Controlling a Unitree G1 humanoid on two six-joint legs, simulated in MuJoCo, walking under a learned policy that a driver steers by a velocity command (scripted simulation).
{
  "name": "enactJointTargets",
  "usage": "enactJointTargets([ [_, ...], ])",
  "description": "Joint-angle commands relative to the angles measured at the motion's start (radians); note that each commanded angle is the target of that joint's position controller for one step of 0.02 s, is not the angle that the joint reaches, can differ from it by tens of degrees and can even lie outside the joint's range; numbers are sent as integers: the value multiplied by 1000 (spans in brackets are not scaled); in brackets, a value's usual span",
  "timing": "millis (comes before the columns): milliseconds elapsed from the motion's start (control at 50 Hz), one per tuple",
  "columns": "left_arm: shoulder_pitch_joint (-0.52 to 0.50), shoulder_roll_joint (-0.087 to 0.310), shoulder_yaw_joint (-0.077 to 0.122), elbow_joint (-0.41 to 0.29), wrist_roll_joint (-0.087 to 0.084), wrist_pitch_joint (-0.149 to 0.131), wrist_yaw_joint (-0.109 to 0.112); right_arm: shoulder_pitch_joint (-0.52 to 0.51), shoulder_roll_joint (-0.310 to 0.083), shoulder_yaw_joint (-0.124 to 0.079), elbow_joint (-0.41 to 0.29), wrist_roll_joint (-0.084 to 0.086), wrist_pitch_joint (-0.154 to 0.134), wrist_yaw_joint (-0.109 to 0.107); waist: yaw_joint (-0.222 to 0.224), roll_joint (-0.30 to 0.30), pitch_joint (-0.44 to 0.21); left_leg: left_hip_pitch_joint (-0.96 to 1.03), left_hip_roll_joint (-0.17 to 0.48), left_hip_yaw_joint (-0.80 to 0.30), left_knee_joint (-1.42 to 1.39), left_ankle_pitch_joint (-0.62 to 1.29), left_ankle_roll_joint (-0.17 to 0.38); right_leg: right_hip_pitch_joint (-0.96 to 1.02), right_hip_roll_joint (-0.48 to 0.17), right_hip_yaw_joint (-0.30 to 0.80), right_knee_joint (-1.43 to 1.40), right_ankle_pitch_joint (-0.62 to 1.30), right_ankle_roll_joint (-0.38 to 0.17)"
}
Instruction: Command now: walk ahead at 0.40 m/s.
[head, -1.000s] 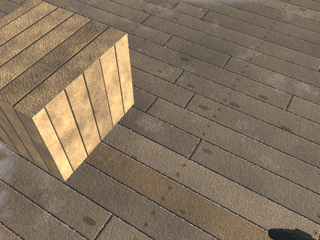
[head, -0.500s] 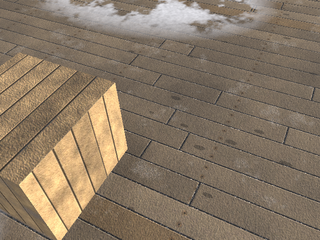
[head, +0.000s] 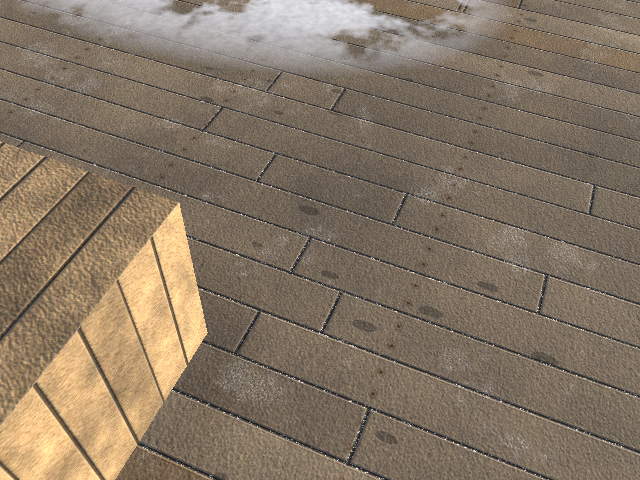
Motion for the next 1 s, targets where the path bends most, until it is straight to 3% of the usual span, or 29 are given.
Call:
enactJointTargets([
  [20, -149, 26, -10, -95, -1, -10, -13, 13, -185, -36, -27, 6, -10, -12, 12, 108, 114, -111, 228, -101, -80, 405, 134, 81, 58, -35, -151, 108, -6],
  [80, -102, 79, 5, -98, 6, -13, -22, -1, -187, -39, -16, 4, 2, -14, 66, 143, 46, -12, 244, -81, 59, 680, 84, 193, 89, -15, -205, 97, -52],
  [120, 107, 140, 35, -31, 19, -13, -17, -43, -184, -36, -28, 5, 11, -16, 176, 141, -79, -19, 193, -52, 296, 831, 33, 461, 128, -35, -238, 160, -95],
  [140, 220, 198, 49, -3, 37, -9, -7, -27, -166, -26, -46, -11, 9, -13, 203, 70, -183, -171, 135, -25, 516, 615, -10, 716, 13, 57, -178, 490, -135],
  [160, 271, 247, 45, 6, 61, 6, 0, 129, -42, 11, -36, -32, 0, 0, 129, -201, -356, -492, -4, -14, 944, -227, -70, 1076, -282, 373, -101, 897, -316],
  [180, 313, 199, 30, 6, 40, 15, -8, 204, -63, 10, 8, 3, -11, 9, 148, -206, -526, -550, -45, -179, 1155, -446, -79, 1121, -347, 573, -189, 774, -406],
  [200, 220, 172, 24, -18, 23, 22, -9, 112, -133, -10, -9, 24, -12, 12, 144, -111, -395, -606, 15, -179, 1195, -393, -74, 962, -289, 462, -243, 595, -357],
  [220, 108, 129, 10, -41, 18, 24, -3, 5, -145, -13, -38, 25, -3, 3, 123, -42, -248, -631, 63, -127, 1144, -314, -77, 785, -236, 358, -291, 461, -307],
  [240, 39, 86, -7, -51, 24, 22, -1, -48, -145, -18, -45, 13, 15, -12, 93, 13, -158, -589, 101, -114, 1078, -257, -84, 609, -195, 289, -341, 399, -279],
  [260, 1, 73, -12, -49, 35, 20, 0, -41, -138, -23, -49, 2, 36, -25, 55, -7, -127, -500, 130, -122, 1003, -215, -83, 474, -168, 249, -377, 321, -258],
  [300, -31, 77, -11, -38, 53, 24, -3, -1, -89, -17, -39, -3, 64, -35, 11, -60, -100, -355, 130, -99, 848, -191, -81, 304, -123, 178, -431, 216, -238],
  [340, -33, 89, -7, -35, 61, 27, 5, -22, -67, -9, -41, -9, 74, -43, 7, -87, -98, -300, 118, -78, 672, -181, -83, 262, -100, 140, -448, 160, -241],
  [400, -15, 111, -2, -35, 46, 48, 24, -69, -93, -12, -40, -13, 86, -37, 20, -86, -117, -220, 101, -60, 508, -13, -72, 252, -99, 164, -490, -198, -217],
  [440, -21, 100, -7, -31, 26, 63, 33, -87, -99, -17, -33, -26, 91, -29, 4, -80, -75, -139, 77, -30, 393, 74, -51, 188, -71, 157, -501, -458, -162],
  [460, 1, 80, -13, -20, 22, 66, 36, -101, -104, -18, -34, -36, 92, -28, 4, -67, -43, -121, 78, -32, 342, 62, -37, 168, -49, 152, -496, -546, -123],
  [480, 39, 63, -19, -4, 24, 68, 36, -118, -117, -17, -45, -42, 90, -29, 11, -32, 1, -132, 121, -81, 249, 58, -14, 163, -21, 141, -472, -587, -77],
  [500, 85, 70, -14, 2, 25, 71, 38, -151, -178, -27, -54, -35, 87, -35, 61, 53, 50, -213, 164, -130, 196, -50, 19, 185, 35, 90, -421, -531, -41],
  [520, 100, 68, -12, 3, 25, 75, 43, -176, -170, -27, -39, -25, 80, -33, 89, 150, 68, -365, 150, -141, 145, -233, 33, 310, 78, 27, -378, -422, -21],
  [540, 91, 71, -12, 7, 31, 78, 49, -204, -126, -16, -38, -27, 68, -32, 90, 170, 71, -425, 140, -139, 101, -281, 15, 400, 81, 20, -334, -334, -20],
  [560, 96, 65, -12, 11, 33, 83, 51, -223, -111, -11, -34, -34, 58, -31, 102, 187, 60, -441, 137, -138, 82, -258, -5, 452, 83, 14, -309, -277, -26],
  [600, 122, 73, -9, 29, 39, 90, 53, -241, -106, -9, -30, -27, 40, -29, 108, 169, 51, -409, 124, -125, 99, -170, -28, 469, 74, 16, -302, -225, -39],
  [620, 125, 76, -8, 38, 35, 91, 51, -220, -101, -7, -21, -24, 36, -29, 97, 131, 44, -374, 115, -111, 116, -117, -31, 458, 66, 24, -312, -223, -49],
  [660, 113, 66, -10, 46, 29, 88, 46, -195, -114, -9, -7, -17, 33, -30, 81, 81, 29, -309, 106, -97, 153, -12, -28, 439, 64, 25, -316, -187, -53],
  [760, 110, 67, -9, 68, 22, 87, 42, -177, -115, -6, 9, -14, 36, -30, 69, 36, -24, -240, 97, -78, 197, 165, -20, 483, 62, 19, -288, -32, -51],
  [1000, 114, 82, -6, 113, 17, 108, 54, -183, -102, -2, 31, -13, 51, -30, 75, 32, -6, -222, 79, -52, 201, 216, -30, 520, 55, 26, -271, 50, -56],
])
